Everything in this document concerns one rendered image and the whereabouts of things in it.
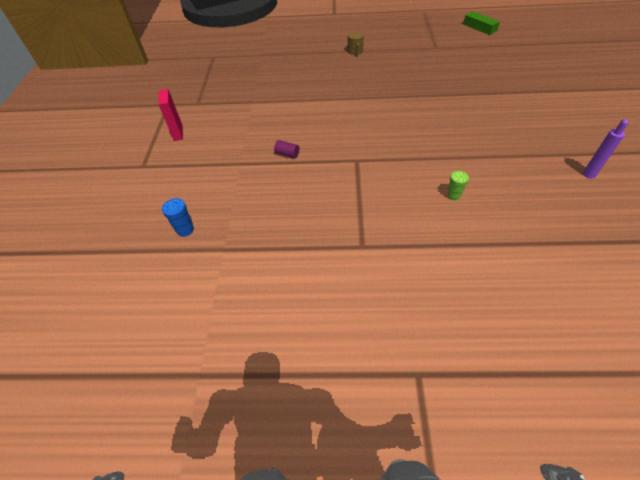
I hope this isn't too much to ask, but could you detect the right robot hand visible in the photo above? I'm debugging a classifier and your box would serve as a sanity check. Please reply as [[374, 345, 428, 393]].
[[540, 464, 584, 480]]

